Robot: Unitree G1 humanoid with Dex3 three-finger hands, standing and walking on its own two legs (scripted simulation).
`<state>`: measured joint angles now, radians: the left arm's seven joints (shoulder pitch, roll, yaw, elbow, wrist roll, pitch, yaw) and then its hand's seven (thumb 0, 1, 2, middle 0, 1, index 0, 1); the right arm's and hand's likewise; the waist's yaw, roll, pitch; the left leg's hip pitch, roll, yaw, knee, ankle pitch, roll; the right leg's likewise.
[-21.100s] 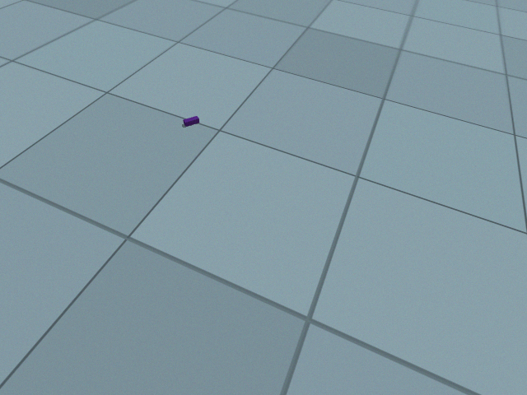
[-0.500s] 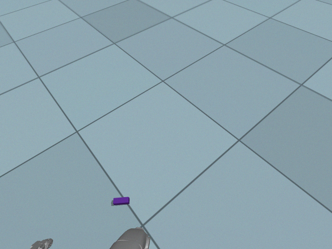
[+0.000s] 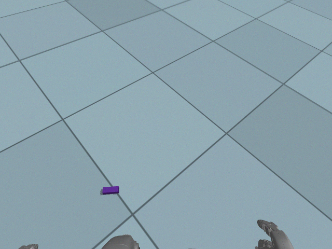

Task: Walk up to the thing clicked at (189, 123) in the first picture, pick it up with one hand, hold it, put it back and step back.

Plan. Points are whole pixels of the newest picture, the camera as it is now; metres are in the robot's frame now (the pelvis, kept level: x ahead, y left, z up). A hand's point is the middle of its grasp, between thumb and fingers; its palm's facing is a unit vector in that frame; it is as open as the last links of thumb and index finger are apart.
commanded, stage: walk up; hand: left
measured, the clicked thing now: (110, 190) +0.47 +0.26 -0.74
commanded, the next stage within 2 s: none
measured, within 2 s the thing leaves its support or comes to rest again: neither
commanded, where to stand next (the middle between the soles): +0.10 +0.00 m, yaw +3 degrees
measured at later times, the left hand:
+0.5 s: hand out of the picture +0.07 +0.25 -0.13, palm faces -0.01 -0.95 -0.31, open 7.3 cm
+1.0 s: hand out of the picture +0.10 +0.28 -0.16, palm faces +0.05 -0.92 -0.38, open 7.3 cm
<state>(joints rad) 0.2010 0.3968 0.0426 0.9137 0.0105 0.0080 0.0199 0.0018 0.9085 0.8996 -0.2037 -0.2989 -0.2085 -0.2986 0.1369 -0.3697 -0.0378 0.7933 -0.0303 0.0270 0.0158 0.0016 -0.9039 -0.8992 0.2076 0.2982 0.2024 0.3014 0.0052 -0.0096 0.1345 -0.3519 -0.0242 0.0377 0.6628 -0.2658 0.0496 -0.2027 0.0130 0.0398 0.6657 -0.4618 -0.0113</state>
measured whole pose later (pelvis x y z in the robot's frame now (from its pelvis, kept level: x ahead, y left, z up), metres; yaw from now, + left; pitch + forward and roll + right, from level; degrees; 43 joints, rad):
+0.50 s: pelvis +0.00 +0.00 +0.02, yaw +1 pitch -2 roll +0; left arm 0.19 0.36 0.02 1.03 0.02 -0.02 -0.03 0.00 0.91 0.90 -0.20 -0.30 -0.21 -0.30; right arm 0.20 -0.35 -0.02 1.02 -0.03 -0.02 0.04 0.00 -0.91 -0.90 0.21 0.30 0.20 0.30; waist -0.01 -0.03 0.03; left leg -0.24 -0.05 -0.02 0.44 -0.24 0.05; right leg -0.11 0.01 0.02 0.48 -0.44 -0.04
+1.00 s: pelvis +0.09 +0.01 +0.00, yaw +3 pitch -3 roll +1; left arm 0.25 0.40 0.04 0.93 -0.02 0.02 0.01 0.00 0.91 0.90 -0.20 -0.30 -0.21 -0.30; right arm 0.15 -0.36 -0.04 0.92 -0.01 -0.03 0.00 0.00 -0.91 -0.90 0.20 0.30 0.20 0.30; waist 0.03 -0.04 0.20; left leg -0.37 -0.03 0.03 0.59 -0.16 0.02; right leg -0.17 -0.03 0.05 0.87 -0.50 0.00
